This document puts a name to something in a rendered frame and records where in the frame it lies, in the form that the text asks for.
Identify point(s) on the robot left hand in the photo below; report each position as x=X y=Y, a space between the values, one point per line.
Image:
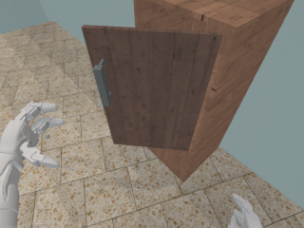
x=17 y=133

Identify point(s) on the robot left forearm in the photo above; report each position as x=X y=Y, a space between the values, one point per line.
x=10 y=174

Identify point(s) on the robot right hand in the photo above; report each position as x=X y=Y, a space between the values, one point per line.
x=247 y=218

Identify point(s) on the cupboard door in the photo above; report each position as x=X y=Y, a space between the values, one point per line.
x=158 y=79

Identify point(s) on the handle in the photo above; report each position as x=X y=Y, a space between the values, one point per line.
x=99 y=74

